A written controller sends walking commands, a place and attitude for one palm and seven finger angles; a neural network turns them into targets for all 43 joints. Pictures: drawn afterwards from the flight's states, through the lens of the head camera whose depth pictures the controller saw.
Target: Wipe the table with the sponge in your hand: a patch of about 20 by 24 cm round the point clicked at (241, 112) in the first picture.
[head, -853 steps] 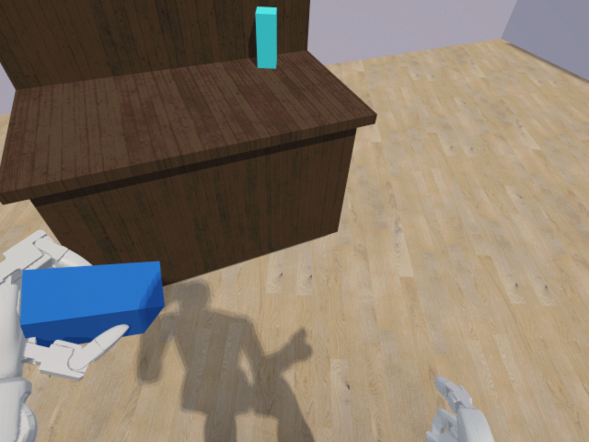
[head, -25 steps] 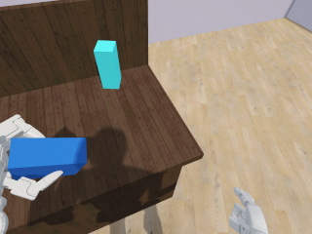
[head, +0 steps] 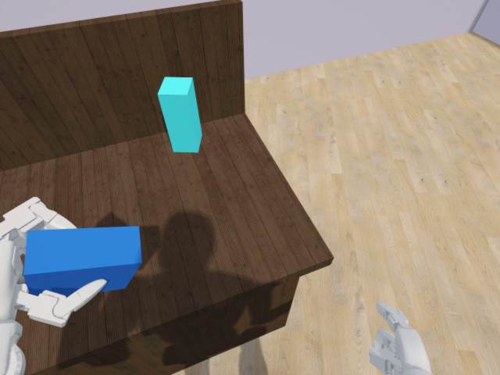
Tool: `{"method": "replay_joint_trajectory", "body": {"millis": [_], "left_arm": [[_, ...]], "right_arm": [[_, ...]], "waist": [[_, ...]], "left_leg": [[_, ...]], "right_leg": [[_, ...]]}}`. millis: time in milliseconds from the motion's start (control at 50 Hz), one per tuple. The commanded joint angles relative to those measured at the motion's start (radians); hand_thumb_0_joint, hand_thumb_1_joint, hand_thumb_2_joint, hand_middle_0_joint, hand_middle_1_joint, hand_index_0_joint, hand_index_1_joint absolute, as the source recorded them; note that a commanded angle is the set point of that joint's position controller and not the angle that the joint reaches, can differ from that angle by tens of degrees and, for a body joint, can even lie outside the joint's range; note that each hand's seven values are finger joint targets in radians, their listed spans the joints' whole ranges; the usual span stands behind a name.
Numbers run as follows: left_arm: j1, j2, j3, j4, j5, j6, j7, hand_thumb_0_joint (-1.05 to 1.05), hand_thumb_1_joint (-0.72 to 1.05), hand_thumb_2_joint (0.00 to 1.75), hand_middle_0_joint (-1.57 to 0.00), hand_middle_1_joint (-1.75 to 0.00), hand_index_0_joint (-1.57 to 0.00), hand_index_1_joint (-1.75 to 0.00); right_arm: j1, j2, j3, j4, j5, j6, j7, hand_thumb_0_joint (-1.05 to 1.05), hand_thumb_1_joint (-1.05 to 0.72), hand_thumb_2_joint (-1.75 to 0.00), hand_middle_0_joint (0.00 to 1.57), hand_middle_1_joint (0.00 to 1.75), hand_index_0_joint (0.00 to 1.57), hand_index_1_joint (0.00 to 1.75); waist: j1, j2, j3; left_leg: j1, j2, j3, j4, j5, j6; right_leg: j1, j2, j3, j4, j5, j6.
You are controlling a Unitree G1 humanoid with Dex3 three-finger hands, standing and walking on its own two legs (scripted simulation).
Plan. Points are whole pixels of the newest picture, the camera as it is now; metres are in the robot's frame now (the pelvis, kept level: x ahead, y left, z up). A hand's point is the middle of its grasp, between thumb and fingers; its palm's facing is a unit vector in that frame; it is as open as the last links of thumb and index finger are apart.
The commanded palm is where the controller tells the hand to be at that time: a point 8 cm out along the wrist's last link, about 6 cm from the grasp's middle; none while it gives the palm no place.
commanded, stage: come to a stop and stand still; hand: left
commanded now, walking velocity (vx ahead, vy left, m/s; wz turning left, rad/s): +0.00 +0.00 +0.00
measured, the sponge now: (100, 262) +0.23 +0.21 +0.12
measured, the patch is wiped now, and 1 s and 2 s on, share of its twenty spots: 0.00 0.00 0.00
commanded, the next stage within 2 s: look again from close up in 0.66 s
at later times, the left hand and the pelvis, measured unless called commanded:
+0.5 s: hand out of the picture +0.21 +0.32 +0.14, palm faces +0.34 -0.86 -0.38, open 9.3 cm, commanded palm +0.15 +0.36 +0.17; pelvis -0.01 +0.08 +0.00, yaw +0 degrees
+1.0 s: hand (9, 265) +0.20 +0.30 +0.15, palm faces +0.33 -0.86 -0.39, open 9.3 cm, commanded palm +0.14 +0.34 +0.17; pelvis -0.02 +0.06 +0.00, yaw -1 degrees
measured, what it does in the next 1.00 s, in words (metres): shifts its weight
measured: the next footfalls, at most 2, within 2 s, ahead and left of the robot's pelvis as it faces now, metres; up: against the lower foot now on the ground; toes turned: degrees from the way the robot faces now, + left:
none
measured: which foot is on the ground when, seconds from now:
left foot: down 0.00-1.00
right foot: down 0.00-1.00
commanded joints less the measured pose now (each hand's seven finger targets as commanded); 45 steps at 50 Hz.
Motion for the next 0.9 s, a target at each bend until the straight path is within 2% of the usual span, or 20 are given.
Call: {"method": "replay_joint_trajectory", "body": {"millis": [0, 20, 40, 120, 300, 340, 400, 440, 520, 540, 560, 660, 720, 740, 760, 780, 800, 820, 840, 880], "left_arm": [[-0.094, 0.182, 0.123, -0.261, -0.006, -0.068, 0.028, 0.00, 0.10, 1.30, -1.20, -1.60, -1.20, -1.60], [-0.098, 0.202, 0.132, -0.289, -0.005, -0.069, 0.030, 0.00, 0.10, 1.30, -1.20, -1.60, -1.20, -1.60], [-0.101, 0.185, 0.119, -0.300, -0.006, -0.071, 0.030, 0.00, 0.10, 1.30, -1.20, -1.60, -1.20, -1.60], [-0.090, 0.212, 0.140, -0.334, -0.007, -0.077, 0.032, 0.00, 0.10, 1.30, -1.20, -1.60, -1.20, -1.60], [-0.077, 0.155, 0.101, -0.231, 0.001, -0.076, 0.008, 0.00, 0.10, 1.30, -1.20, -1.60, -1.20, -1.60], [-0.091, 0.147, 0.089, -0.249, 0.006, -0.086, 0.003, 0.00, 0.10, 1.30, -1.20, -1.60, -1.20, -1.60], [-0.121, 0.159, 0.094, -0.265, 0.012, -0.093, 0.001, 0.00, 0.10, 1.30, -1.20, -1.60, -1.20, -1.60], [-0.137, 0.169, 0.102, -0.300, 0.016, -0.107, 0.000, 0.00, 0.10, 1.30, -1.20, -1.60, -1.20, -1.60], [-0.122, 0.204, 0.139, -0.341, 0.022, -0.119, 0.002, 0.00, 0.10, 1.30, -1.20, -1.60, -1.20, -1.60], [-0.109, 0.175, 0.116, -0.323, 0.018, -0.122, -0.001, 0.00, 0.10, 1.30, -1.20, -1.60, -1.20, -1.60], [-0.102, 0.182, 0.123, -0.326, 0.022, -0.125, -0.001, 0.00, 0.10, 1.30, -1.20, -1.60, -1.20, -1.60], [-0.036, 0.174, 0.136, -0.271, 0.013, -0.122, -0.004, 0.00, 0.10, 1.30, -1.20, -1.60, -1.20, -1.60], [-0.030, 0.176, 0.147, -0.254, 0.013, -0.117, -0.002, 0.00, 0.10, 1.30, -1.20, -1.60, -1.20, -1.60], [-1.149, 0.970, 0.710, -0.496, 0.196, -0.229, -0.005, 0.00, 0.10, 1.30, -1.20, -1.60, -1.20, -1.60], [-0.536, 0.345, 0.314, 0.130, 0.070, -0.192, -0.050, 0.00, 0.10, 1.30, -1.20, -1.60, -1.20, -1.60], [-0.266, 0.306, 0.273, 0.064, 0.037, -0.191, -0.046, 0.00, 0.10, 1.30, -1.20, -1.60, -1.20, -1.60], [-0.203, 0.197, 0.184, 0.061, 0.011, -0.176, -0.048, 0.00, 0.10, 1.30, -1.20, -1.60, -1.20, -1.60], [-0.172, 0.107, 0.106, -0.003, -0.002, -0.184, -0.058, 0.00, 0.10, 1.30, -1.20, -1.60, -1.20, -1.60], [-0.173, 0.143, 0.104, -0.107, 0.002, -0.196, -0.058, 0.00, 0.10, 1.30, -1.20, -1.60, -1.20, -1.60], [-0.109, 0.123, 0.060, -0.177, 0.003, -0.202, -0.050, 0.00, 0.10, 1.30, -1.20, -1.60, -1.20, -1.60]], "right_arm": [[-0.081, -0.097, -0.036, -0.168, 0.003, -0.057, -0.005, 0.00, -0.90, -0.90, 0.20, 0.30, 0.20, 0.30], [-0.092, -0.096, -0.036, -0.160, 0.005, -0.063, -0.006, 0.00, -0.90, -0.90, 0.20, 0.30, 0.20, 0.30], [-0.087, -0.091, -0.032, -0.166, 0.001, -0.064, -0.007, 0.00, -0.90, -0.90, 0.20, 0.30, 0.20, 0.30], [-0.086, -0.087, -0.028, -0.167, 0.000, -0.081, -0.011, 0.00, -0.90, -0.90, 0.20, 0.30, 0.20, 0.30], [-0.042, -0.089, -0.019, -0.174, -0.007, -0.082, -0.005, 0.00, -0.90, -0.90, 0.20, 0.30, 0.20, 0.30], [-0.042, -0.088, -0.019, -0.174, -0.009, -0.088, -0.005, 0.00, -0.90, -0.90, 0.20, 0.30, 0.20, 0.30], [-0.034, -0.090, -0.022, -0.178, -0.011, -0.094, -0.004, 0.00, -0.90, -0.90, 0.20, 0.30, 0.20, 0.30], [-0.036, -0.087, -0.021, -0.174, -0.014, -0.104, -0.004, 0.00, -0.90, -0.90, 0.20, 0.30, 0.20, 0.30], [-0.030, -0.090, -0.027, -0.167, -0.018, -0.118, 0.000, 0.00, -0.90, -0.90, 0.20, 0.30, 0.20, 0.30], [-0.026, -0.084, -0.024, -0.165, -0.020, -0.119, 0.001, 0.00, -0.90, -0.90, 0.20, 0.30, 0.20, 0.30], [-0.020, -0.090, -0.029, -0.163, -0.020, -0.121, 0.002, 0.00, -0.90, -0.90, 0.20, 0.30, 0.20, 0.30], [-0.016, -0.091, -0.033, -0.155, -0.018, -0.119, 0.007, 0.00, -0.90, -0.90, 0.20, 0.30, 0.20, 0.30], [-0.024, -0.097, -0.034, -0.155, -0.011, -0.113, 0.007, 0.00, -0.90, -0.90, 0.20, 0.30, 0.20, 0.30], [0.108, -0.151, -0.014, -0.154, -0.078, -0.161, 0.020, 0.00, -0.90, -0.90, 0.20, 0.30, 0.20, 0.30], [0.000, 0.004, 0.019, -0.104, -0.027, -0.159, 0.023, 0.00, -0.90, -0.90, 0.20, 0.30, 0.20, 0.30], [0.012, -0.077, -0.034, -0.133, -0.031, -0.169, 0.017, 0.00, -0.90, -0.90, 0.20, 0.30, 0.20, 0.30], [0.036, -0.102, -0.043, -0.147, -0.016, -0.172, 0.026, 0.00, -0.90, -0.90, 0.20, 0.30, 0.20, 0.30], [-0.004, -0.087, -0.045, -0.148, 0.002, -0.182, 0.042, 0.00, -0.90, -0.90, 0.20, 0.30, 0.20, 0.30], [0.009, -0.111, -0.047, -0.152, -0.007, -0.179, 0.054, 0.00, -0.90, -0.90, 0.20, 0.30, 0.20, 0.30], [-0.017, -0.101, -0.038, -0.162, -0.004, -0.181, 0.069, 0.00, -0.90, -0.90, 0.20, 0.30, 0.20, 0.30]], "waist": [[-0.004, -0.070, -0.185], [-0.005, -0.024, -0.182], [-0.008, -0.005, -0.191], [-0.006, 0.055, -0.188], [-0.011, 0.053, -0.125], [-0.012, 0.084, -0.117], [-0.009, 0.072, -0.118], [-0.009, 0.107, -0.125], [-0.007, 0.123, -0.158], [-0.008, 0.125, -0.148], [-0.008, 0.132, -0.152], [-0.008, 0.086, -0.164], [-0.010, 0.059, -0.159], [-0.004, -0.029, 0.010], [0.002, -0.074, -0.189], [0.038, -0.028, -0.138], [0.017, 0.029, -0.185], [0.013, 0.161, -0.221], [0.018, 0.161, -0.215], [0.027, 0.075, -0.180]], "left_leg": [[0.068, 0.024, -0.020, 0.011, 0.209, 0.050], [0.088, 0.027, -0.019, 0.005, 0.222, 0.050], [0.085, 0.030, -0.027, -0.010, 0.230, 0.047], [0.080, 0.048, -0.061, -0.055, 0.285, 0.044], [-0.004, 0.068, -0.095, -0.146, 0.228, 0.019], [0.000, 0.072, -0.100, -0.174, 0.209, 0.004], [-0.009, 0.075, -0.110, -0.188, 0.200, -0.012], [0.002, 0.079, -0.113, -0.207, 0.184, -0.024], [0.033, 0.082, -0.108, -0.193, 0.259, -0.042], [0.033, 0.082, -0.117, -0.201, 0.262, -0.051], [0.042, 0.085, -0.118, -0.195, 0.278, -0.054], [0.064, 0.084, -0.106, -0.154, 0.344, -0.060], [0.025, 0.068, -0.088, -0.140, 0.283, -0.046], [-0.191, 0.065, -0.029, 0.007, 0.227, 0.048], [0.039, 0.025, -0.076, -0.061, 0.293, 0.045], [0.039, 0.028, -0.055, -0.060, 0.261, 0.020], [0.054, 0.013, -0.062, -0.072, 0.219, 0.018], [0.101, 0.025, -0.047, -0.078, 0.267, 0.022], [0.053, 0.047, -0.070, -0.089, 0.259, 0.030], [-0.038, 0.045, -0.072, -0.104, 0.154, 0.041]], "right_leg": [[0.093, -0.219, 0.178, -0.052, 0.343, 0.118], [0.069, -0.217, 0.177, -0.045, 0.344, 0.102], [0.088, -0.211, 0.162, -0.033, 0.324, 0.090], [0.104, -0.186, 0.141, -0.014, 0.307, 0.063], [0.115, -0.153, 0.088, -0.028, 0.189, 0.062], [0.104, -0.139, 0.070, -0.015, 0.154, 0.063], [0.114, -0.134, 0.062, -0.013, 0.130, 0.065], [0.108, -0.124, 0.051, 0.010, 0.101, 0.068], [0.110, -0.121, 0.040, 0.034, 0.095, 0.067], [0.098, -0.121, 0.035, 0.038, 0.065, 0.066], [0.094, -0.121, 0.035, 0.041, 0.057, 0.065], [0.084, -0.129, 0.027, 0.014, 0.077, 0.060], [0.116, -0.135, 0.035, -0.008, 0.154, 0.059], [0.000, -0.155, 0.068, 0.028, 0.097, 0.067], [-0.085, -0.184, 0.057, 0.024, 0.013, 0.034], [-0.003, -0.162, 0.149, -0.022, 0.114, 0.028], [0.046, -0.171, 0.159, 0.011, 0.111, 0.027], [0.026, -0.157, 0.127, 0.067, 0.110, 0.035], [0.051, -0.154, 0.107, 0.079, 0.093, 0.046], [0.098, -0.157, 0.110, 0.065, 0.081, 0.057]]}}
